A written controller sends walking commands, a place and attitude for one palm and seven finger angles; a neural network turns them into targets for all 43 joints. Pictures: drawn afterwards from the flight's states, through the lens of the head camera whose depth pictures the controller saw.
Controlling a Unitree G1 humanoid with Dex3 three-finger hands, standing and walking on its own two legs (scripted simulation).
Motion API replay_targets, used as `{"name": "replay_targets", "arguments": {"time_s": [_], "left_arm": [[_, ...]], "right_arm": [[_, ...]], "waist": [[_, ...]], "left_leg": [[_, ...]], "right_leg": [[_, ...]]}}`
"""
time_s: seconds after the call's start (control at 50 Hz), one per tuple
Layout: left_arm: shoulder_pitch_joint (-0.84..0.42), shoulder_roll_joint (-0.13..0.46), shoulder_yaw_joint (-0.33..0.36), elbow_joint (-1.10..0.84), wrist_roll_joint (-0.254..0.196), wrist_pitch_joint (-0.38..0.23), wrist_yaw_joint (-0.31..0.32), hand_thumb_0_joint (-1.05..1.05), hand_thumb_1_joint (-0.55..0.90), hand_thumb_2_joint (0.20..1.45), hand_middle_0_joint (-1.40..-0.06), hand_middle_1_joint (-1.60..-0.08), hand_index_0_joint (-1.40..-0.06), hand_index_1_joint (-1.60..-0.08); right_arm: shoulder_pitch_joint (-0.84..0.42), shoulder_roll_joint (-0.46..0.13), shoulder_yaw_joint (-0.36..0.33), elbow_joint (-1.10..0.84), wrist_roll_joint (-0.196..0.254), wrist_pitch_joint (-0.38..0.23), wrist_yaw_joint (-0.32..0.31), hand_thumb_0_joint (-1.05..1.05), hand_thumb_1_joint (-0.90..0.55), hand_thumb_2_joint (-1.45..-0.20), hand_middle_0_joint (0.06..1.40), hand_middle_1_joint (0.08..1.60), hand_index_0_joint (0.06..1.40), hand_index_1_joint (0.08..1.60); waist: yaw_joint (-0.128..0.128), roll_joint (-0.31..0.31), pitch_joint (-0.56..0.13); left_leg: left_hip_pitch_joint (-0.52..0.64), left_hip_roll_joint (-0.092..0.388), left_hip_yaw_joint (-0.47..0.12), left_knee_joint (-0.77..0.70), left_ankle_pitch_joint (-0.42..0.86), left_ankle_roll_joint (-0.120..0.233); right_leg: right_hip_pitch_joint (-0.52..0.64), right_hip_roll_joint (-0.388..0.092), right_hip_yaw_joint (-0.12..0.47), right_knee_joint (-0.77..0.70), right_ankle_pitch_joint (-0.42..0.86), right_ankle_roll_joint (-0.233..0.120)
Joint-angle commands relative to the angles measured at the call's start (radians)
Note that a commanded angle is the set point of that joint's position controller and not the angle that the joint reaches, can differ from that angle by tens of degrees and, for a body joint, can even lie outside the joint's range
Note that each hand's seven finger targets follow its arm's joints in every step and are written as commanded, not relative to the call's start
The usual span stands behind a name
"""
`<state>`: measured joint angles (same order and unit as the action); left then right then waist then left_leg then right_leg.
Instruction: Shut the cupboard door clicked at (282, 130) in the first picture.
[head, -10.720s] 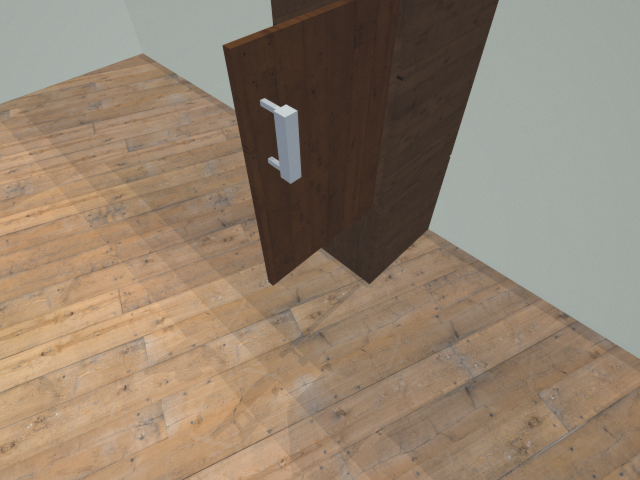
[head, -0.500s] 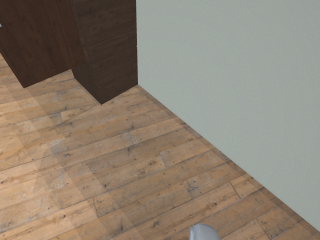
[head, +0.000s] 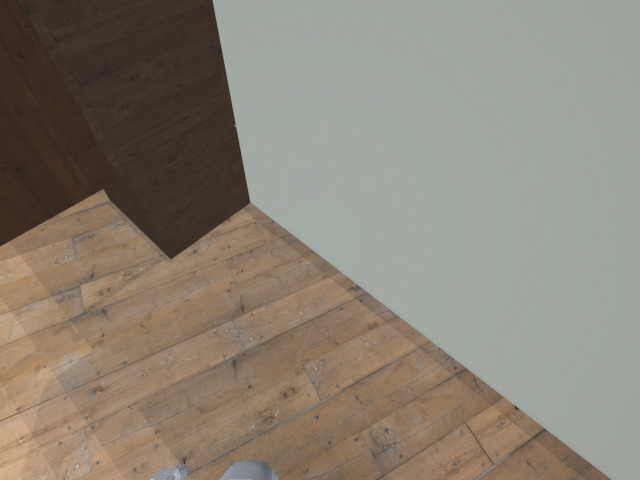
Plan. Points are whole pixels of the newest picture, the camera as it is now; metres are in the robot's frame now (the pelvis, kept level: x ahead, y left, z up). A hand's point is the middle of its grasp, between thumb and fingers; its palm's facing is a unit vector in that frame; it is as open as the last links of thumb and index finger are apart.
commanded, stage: walk to a spot facing it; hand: left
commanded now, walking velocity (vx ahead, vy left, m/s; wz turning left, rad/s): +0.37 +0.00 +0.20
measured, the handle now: out of the picture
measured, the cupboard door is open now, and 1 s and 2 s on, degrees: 90 90 90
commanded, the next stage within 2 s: turn to face it in 0.22 s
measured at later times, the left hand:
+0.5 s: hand (170, 437) +0.20 +0.23 -0.18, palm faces +0.17 -0.98 -0.13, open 7.4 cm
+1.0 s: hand (185, 311) +0.39 +0.24 -0.14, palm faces +0.31 -0.91 -0.26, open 7.4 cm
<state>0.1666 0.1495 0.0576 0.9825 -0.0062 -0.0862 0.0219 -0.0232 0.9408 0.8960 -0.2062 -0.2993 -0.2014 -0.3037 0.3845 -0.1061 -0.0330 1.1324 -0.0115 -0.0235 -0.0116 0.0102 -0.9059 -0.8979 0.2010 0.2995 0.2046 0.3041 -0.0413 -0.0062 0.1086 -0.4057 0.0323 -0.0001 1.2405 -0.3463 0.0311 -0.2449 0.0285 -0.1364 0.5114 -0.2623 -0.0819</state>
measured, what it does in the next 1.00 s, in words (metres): walks ahead, turning left: left foot, then right foot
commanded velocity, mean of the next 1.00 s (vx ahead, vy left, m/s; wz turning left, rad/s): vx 0.09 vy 0.00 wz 0.47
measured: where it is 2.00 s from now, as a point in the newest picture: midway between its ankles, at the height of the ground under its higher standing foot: (308, 425)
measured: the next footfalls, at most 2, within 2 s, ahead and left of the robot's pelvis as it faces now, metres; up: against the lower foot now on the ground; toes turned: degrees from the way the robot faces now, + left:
left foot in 0.34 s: +0.31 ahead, +0.15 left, +0.00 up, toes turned +10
right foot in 0.86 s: +0.38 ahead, -0.07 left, +0.00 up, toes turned +13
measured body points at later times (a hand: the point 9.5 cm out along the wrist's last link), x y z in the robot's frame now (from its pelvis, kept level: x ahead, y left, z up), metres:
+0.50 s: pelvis +0.23 +0.07 +0.00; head +0.28 +0.10 +0.45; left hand +0.19 +0.28 -0.17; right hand +0.36 -0.14 -0.14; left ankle +0.27 +0.15 -0.73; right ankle +0.17 -0.07 -0.64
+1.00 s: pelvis +0.33 +0.02 +0.00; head +0.37 +0.01 +0.45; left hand +0.37 +0.29 -0.12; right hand +0.44 -0.22 -0.16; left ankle +0.25 +0.13 -0.65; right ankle +0.34 -0.07 -0.73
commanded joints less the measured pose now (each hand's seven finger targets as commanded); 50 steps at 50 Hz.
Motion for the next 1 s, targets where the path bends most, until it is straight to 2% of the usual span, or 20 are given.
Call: {"name": "replay_targets", "arguments": {"time_s": [0.0, 0.12, 0.22, 0.26, 0.28, 0.3, 0.32, 0.34, 0.36, 0.4, 0.48, 0.66, 0.76, 0.8, 0.82, 0.84, 0.86, 0.88, 0.92, 0.98], "left_arm": [[0.145, 0.053, -0.001, 0.031, 0.021, -0.012, -0.008, 0.000, 0.900, 0.900, -0.200, -0.300, -0.200, -0.300], [0.223, 0.099, -0.006, 0.091, 0.020, -0.022, -0.014, 0.000, 0.900, 0.900, -0.200, -0.300, -0.200, -0.300], [0.275, 0.138, -0.010, 0.133, 0.024, -0.012, -0.008, 0.000, 0.900, 0.900, -0.200, -0.300, -0.200, -0.300], [0.273, 0.151, -0.009, 0.143, 0.025, -0.011, -0.004, 0.000, 0.900, 0.900, -0.200, -0.300, -0.200, -0.300], [0.252, 0.164, -0.008, 0.139, 0.020, -0.010, -0.002, 0.000, 0.900, 0.900, -0.200, -0.300, -0.200, -0.300], [0.254, 0.153, -0.011, 0.128, 0.014, -0.007, -0.004, 0.000, 0.900, 0.900, -0.200, -0.300, -0.200, -0.300], [0.298, 0.101, -0.022, 0.108, -0.001, -0.006, -0.009, 0.000, 0.900, 0.900, -0.200, -0.300, -0.200, -0.300], [0.255, 0.083, -0.030, 0.079, 0.001, -0.011, -0.006, 0.000, 0.900, 0.900, -0.200, -0.300, -0.200, -0.300], [0.198, 0.108, -0.020, 0.066, 0.003, 0.003, 0.005, 0.000, 0.900, 0.900, -0.200, -0.300, -0.200, -0.300], [0.143, 0.073, -0.013, 0.054, 0.014, 0.024, 0.001, 0.000, 0.900, 0.900, -0.200, -0.300, -0.200, -0.300], [0.203, 0.053, 0.002, 0.052, 0.022, 0.071, -0.010, 0.000, 0.900, 0.900, -0.200, -0.300, -0.200, -0.300], [-0.019, 0.099, 0.020, -0.085, 0.022, 0.100, -0.007, 0.000, 0.900, 0.900, -0.200, -0.300, -0.200, -0.300], [-0.050, 0.125, 0.015, -0.132, 0.013, 0.091, 0.000, 0.000, 0.900, 0.900, -0.200, -0.300, -0.200, -0.300], [0.001, 0.144, 0.017, -0.129, 0.009, 0.080, 0.002, 0.000, 0.900, 0.900, -0.200, -0.300, -0.200, -0.300], [0.052, 0.177, 0.024, -0.120, 0.011, 0.067, 0.005, 0.000, 0.900, 0.900, -0.200, -0.300, -0.200, -0.300], [0.097, 0.271, 0.042, -0.109, 0.025, 0.058, 0.016, 0.000, 0.900, 0.900, -0.200, -0.300, -0.200, -0.300], [0.128, 0.319, 0.045, -0.109, 0.027, 0.059, 0.019, 0.000, 0.900, 0.900, -0.200, -0.300, -0.200, -0.300], [0.115, 0.293, 0.032, -0.117, 0.023, 0.061, 0.021, 0.000, 0.900, 0.900, -0.200, -0.300, -0.200, -0.300], [0.014, 0.214, 0.012, -0.131, 0.015, 0.062, 0.021, 0.000, 0.900, 0.900, -0.200, -0.300, -0.200, -0.300], [0.010, 0.186, 0.007, -0.143, 0.015, 0.060, 0.019, 0.000, 0.900, 0.900, -0.200, -0.300, -0.200, -0.300]], "right_arm": [[0.041, -0.037, -0.018, -0.060, -0.018, 0.008, 0.016, 0.000, -0.900, -0.900, 0.200, 0.300, 0.200, 0.300], [-0.209, -0.056, -0.017, -0.139, -0.009, -0.003, 0.038, 0.000, -0.900, -0.900, 0.200, 0.300, 0.200, 0.300], [-0.338, -0.084, -0.010, -0.171, -0.007, -0.022, 0.045, 0.000, -0.900, -0.900, 0.200, 0.300, 0.200, 0.300], [-0.262, -0.102, -0.015, -0.144, -0.012, -0.030, 0.033, 0.000, -0.900, -0.900, 0.200, 0.300, 0.200, 0.300], [-0.145, -0.129, -0.021, -0.109, -0.016, -0.033, 0.025, 0.000, -0.900, -0.900, 0.200, 0.300, 0.200, 0.300], [-0.009, -0.196, -0.035, -0.072, -0.023, -0.035, 0.016, 0.000, -0.900, -0.900, 0.200, 0.300, 0.200, 0.300], [0.106, -0.304, -0.058, -0.058, -0.033, -0.040, 0.003, 0.000, -0.900, -0.900, 0.200, 0.300, 0.200, 0.300], [0.146, -0.332, -0.059, -0.051, -0.012, -0.027, -0.010, 0.000, -0.900, -0.900, 0.200, 0.300, 0.200, 0.300], [0.080, -0.307, -0.053, -0.063, -0.003, -0.022, -0.014, 0.000, -0.900, -0.900, 0.200, 0.300, 0.200, 0.300], [-0.052, -0.247, -0.038, -0.095, -0.004, -0.039, -0.026, 0.000, -0.900, -0.900, 0.200, 0.300, 0.200, 0.300], [-0.142, -0.218, -0.026, -0.130, -0.002, -0.040, -0.024, 0.000, -0.900, -0.900, 0.200, 0.300, 0.200, 0.300], [-0.130, -0.257, -0.059, -0.167, -0.015, 0.005, -0.010, 0.000, -0.900, -0.900, 0.200, 0.300, 0.200, 0.300], [-0.131, -0.286, -0.075, -0.182, -0.017, 0.029, -0.011, 0.000, -0.900, -0.900, 0.200, 0.300, 0.200, 0.300], [-0.159, -0.287, -0.076, -0.195, -0.009, 0.035, -0.010, 0.000, -0.900, -0.900, 0.200, 0.300, 0.200, 0.300], [-0.171, -0.271, -0.075, -0.205, 0.000, 0.033, -0.005, 0.000, -0.900, -0.900, 0.200, 0.300, 0.200, 0.300], [-0.148, -0.202, -0.067, -0.215, 0.013, 0.030, 0.003, 0.000, -0.900, -0.900, 0.200, 0.300, 0.200, 0.300], [-0.154, -0.207, -0.070, -0.235, 0.009, 0.035, 0.001, 0.000, -0.900, -0.900, 0.200, 0.300, 0.200, 0.300], [-0.162, -0.227, -0.071, -0.234, 0.002, 0.046, 0.006, 0.000, -0.900, -0.900, 0.200, 0.300, 0.200, 0.300], [-0.165, -0.223, -0.073, -0.197, -0.004, 0.074, 0.016, 0.000, -0.900, -0.900, 0.200, 0.300, 0.200, 0.300], [-0.181, -0.196, -0.063, -0.202, -0.005, 0.087, 0.032, 0.000, -0.900, -0.900, 0.200, 0.300, 0.200, 0.300]], "waist": [[0.001, -0.099, -0.035], [0.055, -0.100, -0.017], [0.081, -0.124, -0.005], [0.033, -0.109, -0.055], [-0.029, -0.113, -0.103], [-0.083, -0.045, -0.202], [-0.105, 0.178, -0.355], [-0.099, 0.189, -0.402], [-0.064, 0.087, -0.328], [-0.011, 0.132, -0.150], [0.068, 0.105, -0.160], [0.034, 0.118, -0.128], [0.025, 0.160, -0.157], [0.058, 0.137, -0.174], [0.083, 0.079, -0.202], [0.089, -0.193, -0.266], [0.096, -0.281, -0.257], [0.089, -0.193, -0.222], [0.027, -0.184, -0.143], [0.016, -0.172, -0.123]], "left_leg": [[-0.101, 0.084, 0.005, -0.117, 0.118, -0.041], [-0.193, 0.074, 0.062, -0.406, 0.196, -0.061], [-0.142, 0.009, 0.122, -0.580, 0.143, -0.029], [0.017, -0.051, 0.165, -0.659, 0.124, -0.005], [0.173, -0.074, 0.177, -0.734, 0.187, 0.010], [0.436, 0.023, 0.085, -0.738, 0.357, 0.043], [0.696, 0.299, -0.271, -0.705, 0.678, 0.176], [0.717, 0.412, -0.407, -0.771, 1.054, 0.273], [0.586, 0.398, -0.325, -0.794, 1.078, 0.271], [0.335, 0.323, -0.212, -0.858, 0.959, 0.210], [0.209, 0.216, -0.069, -0.881, 0.890, 0.142], [0.215, 0.193, -0.196, -0.889, 0.653, 0.146], [0.236, 0.184, -0.287, -0.805, 0.712, 0.136], [0.177, 0.148, -0.299, -0.744, 0.644, 0.098], [0.086, 0.098, -0.265, -0.681, 0.491, 0.044], [-0.118, -0.031, -0.112, -0.480, 0.081, -0.042], [-0.183, -0.097, -0.019, -0.237, -0.341, -0.087], [-0.159, -0.049, -0.054, -0.089, -0.286, -0.079], [-0.176, -0.014, -0.041, 0.028, -0.148, -0.099], [-0.179, -0.002, -0.005, 0.014, -0.044, -0.108]], "right_leg": [[-0.016, -0.265, 0.161, -0.329, 0.219, -0.058], [0.151, -0.271, 0.108, -0.309, 0.423, -0.060], [0.286, -0.296, 0.075, -0.232, 0.666, -0.036], [0.288, -0.290, 0.047, -0.095, 0.884, -0.018], [0.247, -0.269, 0.012, 0.045, 0.924, 0.006], [0.089, -0.239, 0.000, 0.249, 0.730, 0.043], [-0.172, -0.101, -0.043, 0.573, 0.144, 0.093], [-0.258, -0.059, 0.054, 0.784, -0.308, 0.082], [-0.259, -0.097, 0.117, 0.847, -0.284, 0.080], [-0.285, -0.145, 0.140, 0.810, -0.201, 0.116], [-0.203, -0.141, 0.120, 0.665, -0.109, 0.153], [-0.260, -0.112, 0.119, 0.439, -0.065, 0.183], [-0.127, -0.054, 0.110, 0.210, -0.133, 0.161], [0.029, -0.054, 0.119, -0.001, -0.005, 0.153], [0.194, -0.111, 0.153, -0.145, 0.154, 0.146], [0.427, -0.364, 0.360, -0.176, 0.427, 0.078], [0.369, -0.572, 0.468, -0.134, 0.743, -0.048], [0.269, -0.538, 0.367, -0.128, 0.728, -0.088], [0.186, -0.403, 0.231, -0.140, 0.674, -0.038], [0.163, -0.348, 0.083, -0.151, 0.621, 0.010]]}}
